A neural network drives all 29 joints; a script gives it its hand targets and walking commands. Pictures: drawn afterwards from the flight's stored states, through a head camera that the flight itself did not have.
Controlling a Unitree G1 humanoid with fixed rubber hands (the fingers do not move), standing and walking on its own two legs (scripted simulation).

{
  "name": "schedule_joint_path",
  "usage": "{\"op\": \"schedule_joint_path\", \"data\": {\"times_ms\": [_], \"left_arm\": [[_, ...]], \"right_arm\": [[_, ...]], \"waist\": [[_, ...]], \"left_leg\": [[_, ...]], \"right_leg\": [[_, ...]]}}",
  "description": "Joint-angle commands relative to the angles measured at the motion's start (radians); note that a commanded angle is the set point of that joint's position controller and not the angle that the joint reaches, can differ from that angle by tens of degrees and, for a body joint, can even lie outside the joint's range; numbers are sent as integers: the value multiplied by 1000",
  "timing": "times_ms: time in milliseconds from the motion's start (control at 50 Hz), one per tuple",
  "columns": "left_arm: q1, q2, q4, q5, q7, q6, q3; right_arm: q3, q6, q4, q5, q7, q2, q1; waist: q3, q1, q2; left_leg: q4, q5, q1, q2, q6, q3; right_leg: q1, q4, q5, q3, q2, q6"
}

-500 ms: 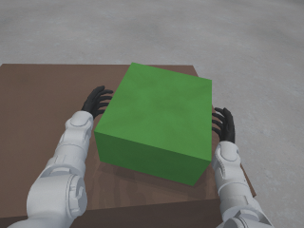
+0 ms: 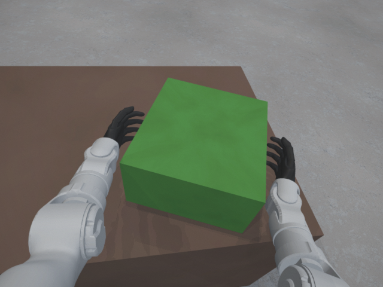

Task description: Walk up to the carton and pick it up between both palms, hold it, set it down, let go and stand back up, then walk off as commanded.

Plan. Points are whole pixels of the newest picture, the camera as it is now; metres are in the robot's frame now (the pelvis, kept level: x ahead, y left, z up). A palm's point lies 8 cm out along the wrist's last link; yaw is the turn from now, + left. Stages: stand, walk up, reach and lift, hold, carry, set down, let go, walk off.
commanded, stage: set down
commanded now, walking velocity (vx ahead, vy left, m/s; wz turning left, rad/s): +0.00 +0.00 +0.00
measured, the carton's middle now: (201, 147) +0.47 -0.05 +0.00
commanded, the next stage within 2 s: none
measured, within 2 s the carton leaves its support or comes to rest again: rests again in 0.46 s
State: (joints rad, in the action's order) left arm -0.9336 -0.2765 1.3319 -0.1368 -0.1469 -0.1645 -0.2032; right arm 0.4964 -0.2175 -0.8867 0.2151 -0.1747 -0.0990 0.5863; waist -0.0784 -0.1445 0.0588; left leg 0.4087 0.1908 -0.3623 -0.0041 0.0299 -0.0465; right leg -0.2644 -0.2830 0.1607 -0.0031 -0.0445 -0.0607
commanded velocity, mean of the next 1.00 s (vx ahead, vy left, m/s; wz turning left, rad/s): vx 0.00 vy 0.00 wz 0.00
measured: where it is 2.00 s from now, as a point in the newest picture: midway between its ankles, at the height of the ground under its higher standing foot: outside the picture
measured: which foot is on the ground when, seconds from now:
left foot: down 0.00-1.00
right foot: down 0.00-1.00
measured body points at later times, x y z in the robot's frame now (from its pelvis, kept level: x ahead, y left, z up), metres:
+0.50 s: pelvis +0.00 +0.00 +0.00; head +0.06 +0.05 +0.44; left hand +0.47 +0.15 +0.05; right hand +0.36 -0.21 +0.04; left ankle +0.00 +0.09 -0.74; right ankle -0.02 -0.16 -0.74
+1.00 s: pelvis -0.01 +0.00 -0.01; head +0.07 +0.06 +0.43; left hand +0.47 +0.16 +0.04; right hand +0.36 -0.21 +0.03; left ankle +0.00 +0.09 -0.74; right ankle -0.02 -0.16 -0.74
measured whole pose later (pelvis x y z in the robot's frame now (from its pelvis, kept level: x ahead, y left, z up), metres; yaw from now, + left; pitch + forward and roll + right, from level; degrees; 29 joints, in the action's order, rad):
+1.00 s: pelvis -0.01 +0.00 -0.01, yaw +1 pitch +15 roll -3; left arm -1.03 -0.33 1.47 -0.15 -0.14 -0.31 -0.19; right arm 0.57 -0.42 -1.12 0.23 -0.20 -0.09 0.71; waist -0.11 -0.18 0.08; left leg 0.49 0.19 -0.57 -0.02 0.03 -0.02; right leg -0.45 -0.34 0.16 0.02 -0.03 -0.05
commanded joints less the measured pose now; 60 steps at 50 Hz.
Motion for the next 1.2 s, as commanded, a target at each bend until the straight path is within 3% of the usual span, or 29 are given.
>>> {"op": "schedule_joint_path", "data": {"times_ms": [0, 40, 60, 100, 120, 160, 220, 240, 280, 320, 340, 360, 380, 400, 440, 520, 560, 600, 620, 640, 660, 740, 820, 900, 960, 980, 1040, 1080, 1180], "left_arm": [[-722, 551, -129, 10, -138, -154, 155], [-687, 573, -83, 6, -137, -160, 147], [-680, 541, -49, -9, -145, -165, 122], [-663, 575, -51, -19, -148, -165, 127], [-649, 579, -26, 15, -154, -172, 150], [-681, 540, -32, -13, -157, -182, 108], [-625, 592, -13, -21, -150, -176, 107], [-637, 612, 5, 11, -156, -179, 144], [-597, 596, -8, -3, -158, -186, 146], [-596, 596, -26, -41, -143, -198, 123], [-661, 597, -26, -16, -144, -210, 136], [-675, 580, 10, -18, -142, -206, 132], [-674, 583, -7, -2, -146, -215, 144], [-629, 602, -5, -9, -136, -220, 165], [-682, 572, 42, -6, -140, -217, 132], [-632, 503, 64, -66, -140, -216, 85], [-667, 489, 61, -47, -124, -227, 94], [-607, 495, 79, -76, -128, -222, 55], [-625, 484, 85, -53, -125, -224, 84], [-645, 464, 76, -37, -117, -221, 69], [-651, 410, 46, -39, -108, -223, 72], [-619, 339, 23, -27, -71, -212, 90], [-641, 299, -30, 9, -47, -213, 103], [-631, 372, -5, -44, -63, -210, 91], [-590, 364, 0, -74, -64, -201, 73], [-588, 346, 3, -72, -69, -196, 50], [-648, 390, -1, -91, -74, -204, 53], [-583, 337, 2, -69, -50, -216, 59], [-637, 322, 14, -71, -52, -209, 37]], "right_arm": [[-395, -85, 33, 56, 115, -533, 656], [-382, -91, 48, 40, 115, -519, 674], [-370, -85, -2, 67, 112, -515, 630], [-399, -93, -17, 65, 104, -543, 633], [-385, -105, 54, 58, 100, -532, 661], [-388, -104, -24, 45, 97, -544, 626], [-376, -129, -48, 57, 92, -539, 629], [-382, -138, -58, 61, 76, -548, 621], [-416, -159, -28, 43, 71, -561, 615], [-407, -175, -62, 45, 78, -550, 600], [-398, -179, -76, 60, 77, -553, 603], [-374, -186, -70, 61, 76, -548, 656], [-361, -190, -66, 79, 77, -517, 652], [-363, -205, -76, 70, 82, -540, 636], [-336, -194, -151, 86, 77, -520, 640], [-274, -206, -176, 106, 85, -497, 619], [-252, -217, -156, 108, 85, -477, 657], [-259, -219, -205, 119, 92, -504, 618], [-249, -220, -194, 111, 74, -459, 611], [-254, -218, -163, 101, 77, -444, 642], [-233, -207, -204, 85, 75, -403, 624], [-173, -226, -209, 70, 56, -306, 591], [-199, -213, -197, 42, 32, -315, 576], [-178, -202, -186, 76, 49, -427, 591], [-124, -204, -254, 113, 44, -373, 540], [-146, -206, -232, 117, 42, -372, 556], [-108, -200, -231, 150, 52, -445, 540], [-131, -224, -249, 112, 54, -332, 516], [-92, -205, -274, 126, 55, -331, 550]], "waist": [[-606, -15, -187], [-582, -4, -167], [-558, -30, -163], [-518, -7, -148], [-560, -28, -125], [-581, 0, -178], [-532, -12, -173], [-535, -42, -159], [-574, -25, -151], [-584, 23, -197], [-606, -16, -174], [-587, 3, -180], [-623, -31, -160], [-628, -4, -186], [-541, -23, -168], [-543, 5, -205], [-570, -18, -202], [-533, 22, -170], [-558, -16, -211], [-567, 6, -177], [-536, 1, -230], [-561, -18, -255], [-561, -22, -221], [-532, 1, -233], [-464, -17, -279], [-464, -9, -224], [-479, -31, -232], [-534, -28, -232], [-487, -33, -210]], "left_leg": [[45, -422, 303, 1, -105, -17], [42, -417, 302, -1, -100, -2], [42, -393, 286, 0, -95, -4], [31, -414, 289, 6, -99, -5], [50, -415, 282, -1, -96, -7], [44, -422, 242, 6, -91, -6], [60, -512, 301, 2, -110, 5], [71, -524, 274, 8, -115, -1], [76, -480, 256, 13, -103, -4], [65, -499, 243, 4, -110, 8], [71, -464, 285, 3, -109, 1], [62, -436, 234, 8, -112, -8], [66, -448, 285, -1, -112, 0], [77, -478, 287, -1, -119, -1], [75, -441, 296, -8, -115, 3], [69, -387, 242, 0, -114, -11], [80, -363, 247, 5, -113, -14], [79, -375, 250, 7, -101, -13], [71, -389, 281, 0, -118, -5], [77, -359, 264, -9, -104, 2], [70, -324, 241, 0, -110, -11], [84, -363, 280, -12, -128, 1], [105, -375, 256, -2, -108, -1], [108, -323, 266, -7, -101, 14], [99, -369, 267, -14, -123, 19], [103, -354, 260, -15, -108, 21], [78, -217, 211, -9, -88, 22], [108, -379, 308, -16, -115, 14], [95, -298, 274, -25, -97, 15]], "right_leg": [[145, -67, -432, 48, 45, 57], [129, -61, -385, 56, 50, 68], [135, -61, -414, 48, 47, 64], [143, -63, -445, 56, 48, 53], [143, -74, -508, 53, 45, 54], [175, -81, -498, 32, 37, 58], [131, -64, -517, 48, 51, 57], [134, -73, -598, 40, 45, 47], [146, -87, -630, 21, 34, 44], [131, -83, -480, 54, 48, 66], [112, -64, -471, 39, 45, 62], [77, -60, -467, 45, 42, 70], [73, -56, -437, 69, 51, 67], [38, -60, -429, 66, 51, 74], [10, -46, -373, 70, 54, 76], [24, -47, -373, 58, 42, 72], [-11, -54, -351, 58, 43, 73], [8, -56, -360, 58, 36, 67], [6, -45, -377, 65, 48, 74], [-25, -51, -331, 67, 47, 75], [-33, -54, -280, 61, 42, 80], [-83, -51, -233, 85, 59, 89], [-107, -58, -268, 80, 55, 79], [-149, -50, -194, 71, 36, 80], [-145, -51, -174, 93, 48, 85], [-142, -49, -200, 82, 45, 81], [-198, -43, -109, 83, 30, 79], [-183, -57, -220, 88, 56, 80], [-233, -51, -125, 91, 52, 91]]}}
